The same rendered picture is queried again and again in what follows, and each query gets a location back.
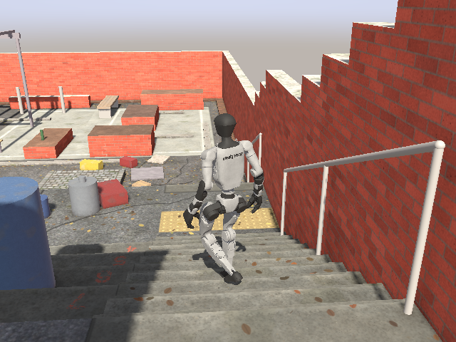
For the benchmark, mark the robot left upper arm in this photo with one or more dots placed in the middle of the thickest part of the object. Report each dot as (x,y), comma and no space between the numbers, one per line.
(207,157)

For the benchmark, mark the robot left shin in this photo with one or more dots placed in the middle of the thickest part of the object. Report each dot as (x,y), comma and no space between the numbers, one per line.
(216,252)

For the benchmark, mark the right robot forearm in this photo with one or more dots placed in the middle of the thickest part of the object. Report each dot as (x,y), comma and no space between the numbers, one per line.
(258,185)

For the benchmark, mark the left robot hand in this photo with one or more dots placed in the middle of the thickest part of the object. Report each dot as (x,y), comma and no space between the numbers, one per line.
(189,217)

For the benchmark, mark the robot right upper arm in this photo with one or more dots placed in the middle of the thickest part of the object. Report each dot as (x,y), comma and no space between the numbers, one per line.
(252,158)

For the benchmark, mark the left robot forearm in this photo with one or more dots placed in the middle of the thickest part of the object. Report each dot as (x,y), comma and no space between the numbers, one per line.
(199,198)

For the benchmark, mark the robot left thigh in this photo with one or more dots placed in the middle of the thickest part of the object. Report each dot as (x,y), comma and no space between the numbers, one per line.
(208,213)

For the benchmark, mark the right robot hand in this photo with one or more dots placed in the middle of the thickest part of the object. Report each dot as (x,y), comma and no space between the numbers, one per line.
(252,200)

